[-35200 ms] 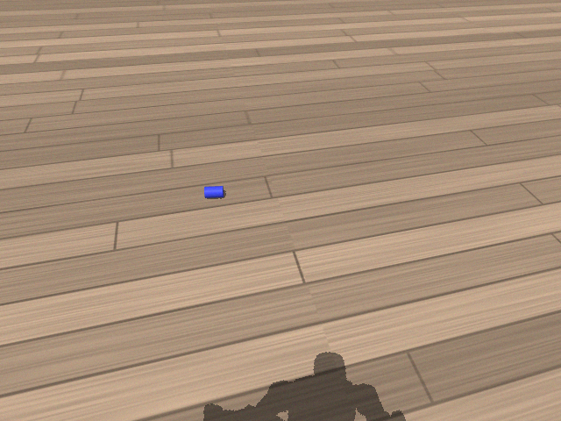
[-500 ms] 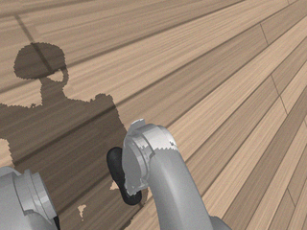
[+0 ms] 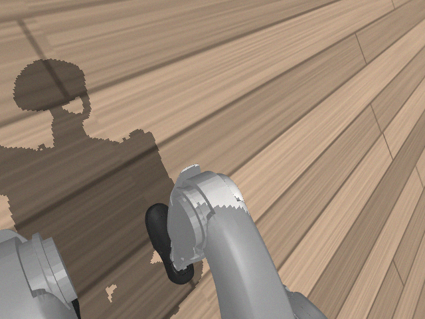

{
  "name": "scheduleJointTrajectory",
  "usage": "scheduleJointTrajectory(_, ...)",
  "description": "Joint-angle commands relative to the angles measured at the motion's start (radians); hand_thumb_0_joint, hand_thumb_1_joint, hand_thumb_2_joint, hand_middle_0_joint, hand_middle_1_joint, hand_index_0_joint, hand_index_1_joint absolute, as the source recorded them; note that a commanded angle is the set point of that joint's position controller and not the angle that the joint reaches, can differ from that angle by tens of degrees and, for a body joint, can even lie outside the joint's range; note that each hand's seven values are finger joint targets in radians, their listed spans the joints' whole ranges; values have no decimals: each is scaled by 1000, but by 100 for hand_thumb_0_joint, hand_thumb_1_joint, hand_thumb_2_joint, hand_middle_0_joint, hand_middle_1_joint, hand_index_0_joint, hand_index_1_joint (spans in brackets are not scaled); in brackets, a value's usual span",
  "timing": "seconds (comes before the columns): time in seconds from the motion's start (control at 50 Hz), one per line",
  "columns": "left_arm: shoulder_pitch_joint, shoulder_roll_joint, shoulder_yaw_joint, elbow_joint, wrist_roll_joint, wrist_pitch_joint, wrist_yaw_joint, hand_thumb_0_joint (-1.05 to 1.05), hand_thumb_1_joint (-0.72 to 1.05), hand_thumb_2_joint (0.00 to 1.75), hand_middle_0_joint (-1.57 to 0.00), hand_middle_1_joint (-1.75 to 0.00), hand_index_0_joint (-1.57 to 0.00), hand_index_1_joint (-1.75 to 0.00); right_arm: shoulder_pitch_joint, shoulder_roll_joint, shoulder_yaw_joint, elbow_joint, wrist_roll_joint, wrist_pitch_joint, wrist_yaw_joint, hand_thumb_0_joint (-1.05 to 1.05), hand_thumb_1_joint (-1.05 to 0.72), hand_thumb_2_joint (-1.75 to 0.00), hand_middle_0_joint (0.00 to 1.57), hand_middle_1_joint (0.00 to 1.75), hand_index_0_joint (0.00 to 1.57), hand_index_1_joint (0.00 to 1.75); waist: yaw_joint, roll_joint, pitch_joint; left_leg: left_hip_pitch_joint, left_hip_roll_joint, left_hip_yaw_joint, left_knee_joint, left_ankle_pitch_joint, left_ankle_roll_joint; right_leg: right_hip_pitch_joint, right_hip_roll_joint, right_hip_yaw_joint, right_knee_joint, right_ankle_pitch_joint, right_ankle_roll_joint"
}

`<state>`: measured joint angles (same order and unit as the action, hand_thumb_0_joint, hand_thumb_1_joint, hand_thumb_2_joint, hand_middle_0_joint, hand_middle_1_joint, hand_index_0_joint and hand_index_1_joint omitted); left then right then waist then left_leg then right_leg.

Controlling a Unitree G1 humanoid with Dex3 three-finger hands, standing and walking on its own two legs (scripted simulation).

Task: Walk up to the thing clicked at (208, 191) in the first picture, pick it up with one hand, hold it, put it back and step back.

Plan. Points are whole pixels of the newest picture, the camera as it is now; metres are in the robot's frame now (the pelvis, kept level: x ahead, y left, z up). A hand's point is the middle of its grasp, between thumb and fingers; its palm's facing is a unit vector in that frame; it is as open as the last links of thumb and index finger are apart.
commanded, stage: close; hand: left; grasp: from above
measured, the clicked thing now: out of the picture +0.48 +0.36 -0.28
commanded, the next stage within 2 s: settle in 1.12 s
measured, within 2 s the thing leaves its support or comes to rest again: leaves its support in 1.56 s
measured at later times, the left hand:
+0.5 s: hand out of the picture +0.47 +0.35 -0.25, palm faces -0.44 -0.15 -0.89, open 10.7 cm
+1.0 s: hand out of the picture +0.47 +0.36 -0.25, palm faces -0.43 -0.15 -0.89, open 8.9 cm
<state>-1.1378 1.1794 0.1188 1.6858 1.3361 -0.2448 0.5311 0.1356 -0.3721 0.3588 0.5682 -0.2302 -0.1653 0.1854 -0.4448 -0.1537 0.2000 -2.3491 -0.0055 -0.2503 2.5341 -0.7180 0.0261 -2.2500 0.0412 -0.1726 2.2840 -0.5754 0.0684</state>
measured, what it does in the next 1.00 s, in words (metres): stands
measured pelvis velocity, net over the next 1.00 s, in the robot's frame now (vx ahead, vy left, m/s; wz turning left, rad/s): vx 0.00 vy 0.00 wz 0.00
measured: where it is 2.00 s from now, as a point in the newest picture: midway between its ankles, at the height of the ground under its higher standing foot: (126, 291)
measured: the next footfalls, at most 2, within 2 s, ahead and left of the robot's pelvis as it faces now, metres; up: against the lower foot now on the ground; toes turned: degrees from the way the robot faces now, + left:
none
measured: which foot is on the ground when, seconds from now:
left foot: down 0.00-1.00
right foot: down 0.00-1.00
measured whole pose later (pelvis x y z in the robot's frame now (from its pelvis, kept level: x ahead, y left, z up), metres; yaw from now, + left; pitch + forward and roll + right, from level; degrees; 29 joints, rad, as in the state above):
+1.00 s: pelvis +0.00 +0.00 +0.00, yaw +0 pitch +28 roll -17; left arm -1.13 1.19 0.13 1.66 1.31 -0.25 0.49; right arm 0.13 -0.37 0.38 0.57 -0.23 -0.16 0.18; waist -0.44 -0.15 0.22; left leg -2.35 -0.01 -0.25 2.53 -0.71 0.03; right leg -2.25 0.04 -0.18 2.28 -0.57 0.07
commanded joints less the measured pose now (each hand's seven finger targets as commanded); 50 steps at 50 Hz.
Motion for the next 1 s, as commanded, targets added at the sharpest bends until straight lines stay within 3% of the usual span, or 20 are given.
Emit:
scheduleJointTrajectory(0.0, -221, 215, 9, -104, -43, 16, 35, 0, -17, 72, -30, -80, -32, -78, 208, -339, -104, 37, 8, 2, -10, 0, -89, -90, 20, 30, 20, 30, -63, 597, -606, 509, 50, 67, -282, 259, -26, 366, 23, -96, -158, 207, -84)
scheduleJointTrajectory(0.02, -228, 226, 23, -117, -47, 16, 32, 0, -15, 72, -31, -81, -33, -79, 214, -338, -95, 42, 8, 4, -9, 0, -89, -90, 20, 30, 20, 30, -61, 602, -606, 511, 53, 60, -285, 272, -30, 357, 20, -103, -157, 210, -84)
scheduleJointTrajectory(0.04, -211, 195, 0, -106, -52, 19, 18, 0, -14, 69, -32, -80, -34, -77, 213, -343, -103, 45, 8, 1, -9, 0, -89, -90, 20, 30, 20, 30, -71, 605, -581, 507, 50, 67, -278, 258, -27, 343, 19, -97, -154, 198, -84)
scheduleJointTrajectory(0.1, -229, 231, 24, -176, -54, 10, 3, 0, -10, 66, -34, -78, -36, -75, 219, -340, -94, 45, 8, 3, -11, 0, -88, -90, 20, 30, 20, 30, -61, 630, -627, 565, 56, 56, -276, 318, -39, 344, 14, -100, -151, 219, -85)
scheduleJointTrajectory(0.16, -217, 230, 16, -177, -59, -1, -8, 0, -6, 64, -38, -74, -40, -72, 212, -336, -89, 41, 6, 10, -12, 0, -88, -90, 20, 30, 20, 30, -63, 625, -615, 544, 53, 63, -276, 289, -35, 366, 17, -97, -157, 202, -86)
scheduleJointTrajectory(0.28, -212, 273, 50, -202, -49, -14, -2, 0, -2, 61, -41, -70, -43, -68, 218, -345, -91, 36, 2, 23, -17, 0, -88, -90, 20, 30, 20, 30, -40, 647, -647, 568, 52, 59, -276, 320, -41, 373, 18, -105, -154, 218, -93)
scheduleJointTrajectory(0.32, -187, 249, 33, -161, -36, -14, -2, 0, 1, 60, -44, -69, -46, -67, 219, -342, -91, 36, -2, 31, -15, 0, -88, -90, 20, 30, 20, 30, -46, 646, -629, 557, 52, 57, -280, 316, -41, 367, 23, -110, -149, 214, -94)
scheduleJointTrajectory(0.38, -191, 208, 2, -136, -45, -8, -9, 0, 5, 59, -46, -70, -48, -67, 203, -338, -92, 23, 4, 27, -17, 0, -88, -90, 20, 30, 20, 30, -58, 598, -569, 503, 49, 66, -278, 249, -32, 336, 26, -105, -158, 175, -92)
scheduleJointTrajectory(0.52, -208, 214, -7, -145, -51, -11, 3, 0, 12, 51, -53, -60, -56, -58, 198, -352, -95, 27, 5, 16, -25, 0, -88, -90, 20, 30, 20, 30, -55, 577, -592, 505, 50, 63, -275, 229, -28, 347, 25, -104, -165, 170, -88)
scheduleJointTrajectory(0.54, -219, 238, 17, -176, -51, -16, 6, 0, 15, 50, -53, -61, -56, -58, 207, -341, -84, 35, 4, 14, -21, 0, -88, -90, 20, 30, 20, 30, -58, 599, -596, 519, 53, 56, -277, 261, -32, 348, 20, -108, -162, 189, -86)
scheduleJointTrajectory(0.56, -215, 235, 10, -154, -53, -15, 9, 0, 15, 49, -54, -60, -57, -57, 205, -342, -82, 32, 3, 14, -23, 0, -88, -90, 20, 30, 20, 30, -59, 590, -604, 531, 53, 54, -283, 250, -32, 358, 21, -107, -160, 182, -86)
scheduleJointTrajectory(0.62, -233, 268, 38, -195, -34, -17, 16, 0, 18, 46, -57, -58, -60, -55, 211, -344, -91, 38, 1, 14, -19, 0, -88, -90, 20, 30, 20, 30, -47, 663, -630, 584, 61, 39, -292, 300, -48, 326, 14, -110, -144, 194, -89)
scheduleJointTrajectory(0.66, -210, 239, 21, -163, -34, -9, 14, 0, 22, 45, -60, -57, -63, -54, 209, -339, -94, 39, 0, 13, -16, 0, -88, -90, 20, 30, 20, 30, -58, 654, -607, 570, 58, 54, -286, 290, -43, 332, 21, -107, -146, 196, -88)
scheduleJointTrajectory(0.72, -203, 238, 24, -156, -36, 0, 15, 0, 26, 44, -62, -56, -65, -53, 203, -338, -95, 30, 1, 12, -15, 0, -88, -90, 20, 30, 20, 30, -50, 632, -585, 543, 54, 61, -292, 264, -38, 333, 20, -104, -153, 186, -89)
scheduleJointTrajectory(0.78, -211, 247, 42, -180, -30, -1, 13, 0, 31, 43, -65, -55, -69, -52, 208, -346, -98, 44, 0, 15, -11, 0, -88, -90, 20, 30, 20, 30, -46, 659, -603, 581, 61, 40, -288, 319, -51, 297, 14, -111, -145, 196, -91)
scheduleJointTrajectory(0.86, -204, 214, 14, -137, -45, 0, 6, 0, 35, 40, -69, -53, -72, -49, 209, -343, -96, 38, 4, 14, -13, 0, -88, -90, 20, 30, 20, 30, -63, 594, -575, 499, 49, 65, -274, 268, -31, 352, 20, -104, -161, 198, -88)
scheduleJointTrajectory(0.96, -205, 265, 32, -152, -45, -8, 0, 0, 44, 40, -77, -51, -80, -47, 207, -349, -89, 37, 3, 19, -20, 0, -88, -90, 20, 30, 20, 30, -45, 600, -601, 511, 52, 58, -281, 260, -34, 356, 17, -107, -165, 182, -90)
scheduleJointTrajectory(0.98, -194, 247, 24, -147, -44, -4, -6, 0, 45, 40, -77, -51, -81, -47, 214, -352, -91, 32, 1, 16, -19, 0, -88, -90, 20, 30, 20, 30, -50, 611, -598, 542, 54, 53, -281, 278, -39, 336, 15, -105, -156, 185, -91)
